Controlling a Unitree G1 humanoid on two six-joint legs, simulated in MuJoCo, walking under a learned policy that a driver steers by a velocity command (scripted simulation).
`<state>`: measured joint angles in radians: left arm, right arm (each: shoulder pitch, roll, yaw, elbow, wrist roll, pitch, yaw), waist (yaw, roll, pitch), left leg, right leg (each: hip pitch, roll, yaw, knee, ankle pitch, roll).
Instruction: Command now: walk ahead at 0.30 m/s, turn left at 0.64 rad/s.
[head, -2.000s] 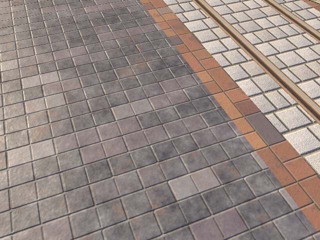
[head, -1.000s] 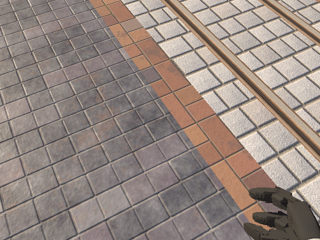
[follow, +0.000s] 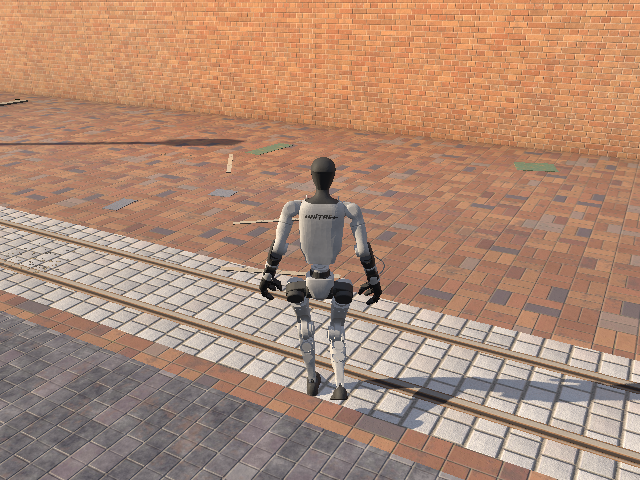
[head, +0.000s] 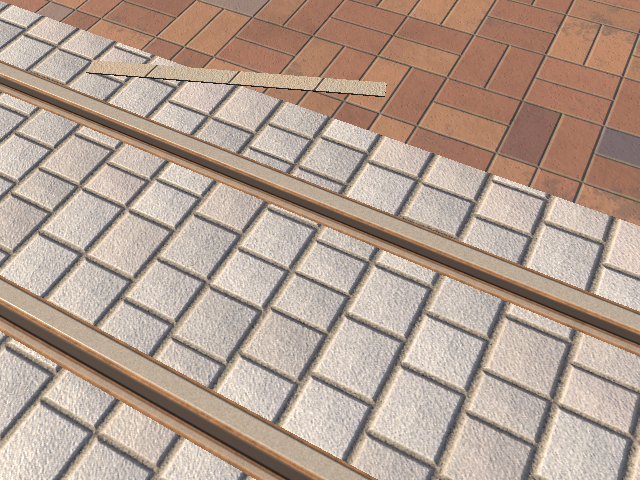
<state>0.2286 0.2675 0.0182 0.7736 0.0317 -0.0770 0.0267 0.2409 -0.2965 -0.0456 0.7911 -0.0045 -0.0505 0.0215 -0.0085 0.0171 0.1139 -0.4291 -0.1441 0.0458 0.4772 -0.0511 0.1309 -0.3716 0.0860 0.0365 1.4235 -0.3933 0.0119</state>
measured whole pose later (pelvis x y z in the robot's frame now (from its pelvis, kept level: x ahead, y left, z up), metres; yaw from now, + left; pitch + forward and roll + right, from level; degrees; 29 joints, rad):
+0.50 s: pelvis +0.17 -0.06 +0.01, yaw +17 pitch +1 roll +1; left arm 0.19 0.28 -0.02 0.68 0.02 -0.01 0.04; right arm 0.26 -0.31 -0.06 0.72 -0.02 0.04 -0.02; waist -0.02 0.03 0.02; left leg -0.27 -0.18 -0.22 0.69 -0.47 0.03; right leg -0.32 0.03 0.04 0.53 -0.21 -0.03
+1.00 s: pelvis +0.17 -0.06 +0.02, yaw +17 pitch -2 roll +0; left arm 0.25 0.25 0.01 0.87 0.01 0.01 0.02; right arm 0.25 -0.24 0.01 0.95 -0.01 0.02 -0.03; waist 0.01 -0.01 0.02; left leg -0.11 -0.03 -0.08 0.42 -0.28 0.01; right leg -0.23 0.06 0.04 0.42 -0.16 -0.04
